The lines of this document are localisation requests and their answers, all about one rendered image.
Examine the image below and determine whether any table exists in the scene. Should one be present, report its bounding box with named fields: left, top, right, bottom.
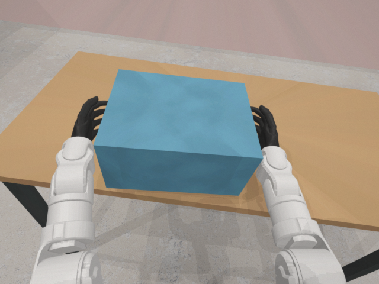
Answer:
left=0, top=51, right=379, bottom=282

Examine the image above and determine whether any right robot hand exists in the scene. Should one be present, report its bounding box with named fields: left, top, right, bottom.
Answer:
left=250, top=105, right=279, bottom=150

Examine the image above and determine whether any left robot hand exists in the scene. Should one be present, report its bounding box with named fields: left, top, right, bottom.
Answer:
left=71, top=96, right=108, bottom=141

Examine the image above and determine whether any right robot forearm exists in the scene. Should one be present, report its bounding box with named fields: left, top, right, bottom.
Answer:
left=256, top=146, right=346, bottom=284

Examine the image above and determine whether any right robot upper arm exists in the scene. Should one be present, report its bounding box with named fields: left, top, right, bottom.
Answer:
left=275, top=248, right=345, bottom=284

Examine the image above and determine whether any carton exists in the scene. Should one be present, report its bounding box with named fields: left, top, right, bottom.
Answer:
left=93, top=69, right=263, bottom=196

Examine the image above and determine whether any left robot upper arm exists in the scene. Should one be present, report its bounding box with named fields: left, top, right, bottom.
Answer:
left=31, top=251, right=103, bottom=284

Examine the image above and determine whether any left robot forearm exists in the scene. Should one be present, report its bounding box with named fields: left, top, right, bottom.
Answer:
left=30, top=137, right=95, bottom=284

